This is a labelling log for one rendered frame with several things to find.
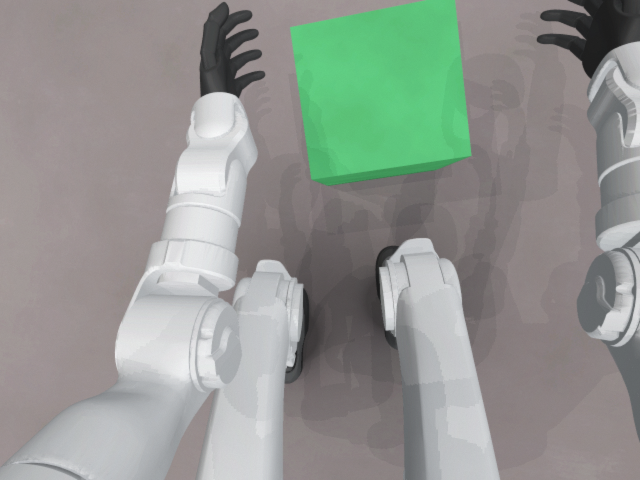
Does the carton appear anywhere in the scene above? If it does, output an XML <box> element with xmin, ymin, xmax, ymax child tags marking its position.
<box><xmin>290</xmin><ymin>0</ymin><xmax>471</xmax><ymax>186</ymax></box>

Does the right robot upper arm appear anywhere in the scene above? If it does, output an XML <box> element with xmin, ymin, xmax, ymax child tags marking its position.
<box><xmin>577</xmin><ymin>247</ymin><xmax>640</xmax><ymax>442</ymax></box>

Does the right robot foot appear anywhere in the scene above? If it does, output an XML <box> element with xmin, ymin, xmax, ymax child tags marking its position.
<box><xmin>376</xmin><ymin>246</ymin><xmax>399</xmax><ymax>350</ymax></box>

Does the robot right hand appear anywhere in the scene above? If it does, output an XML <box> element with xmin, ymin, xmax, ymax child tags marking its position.
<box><xmin>537</xmin><ymin>0</ymin><xmax>640</xmax><ymax>79</ymax></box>

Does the left robot foot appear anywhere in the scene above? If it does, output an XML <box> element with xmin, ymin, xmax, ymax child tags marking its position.
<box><xmin>284</xmin><ymin>288</ymin><xmax>309</xmax><ymax>384</ymax></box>

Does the robot right forearm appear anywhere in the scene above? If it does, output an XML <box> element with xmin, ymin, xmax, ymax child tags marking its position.
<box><xmin>587</xmin><ymin>41</ymin><xmax>640</xmax><ymax>252</ymax></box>

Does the left robot upper arm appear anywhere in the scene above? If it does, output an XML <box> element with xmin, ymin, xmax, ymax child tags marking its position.
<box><xmin>0</xmin><ymin>294</ymin><xmax>242</xmax><ymax>480</ymax></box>

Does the robot foot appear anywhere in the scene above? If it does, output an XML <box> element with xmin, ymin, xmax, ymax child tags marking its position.
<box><xmin>376</xmin><ymin>246</ymin><xmax>399</xmax><ymax>350</ymax></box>
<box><xmin>284</xmin><ymin>288</ymin><xmax>309</xmax><ymax>384</ymax></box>

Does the robot left hand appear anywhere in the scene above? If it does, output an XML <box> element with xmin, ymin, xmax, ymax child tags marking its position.
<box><xmin>200</xmin><ymin>2</ymin><xmax>265</xmax><ymax>98</ymax></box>

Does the robot left forearm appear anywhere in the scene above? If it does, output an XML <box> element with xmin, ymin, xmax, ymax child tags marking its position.
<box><xmin>115</xmin><ymin>92</ymin><xmax>258</xmax><ymax>370</ymax></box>

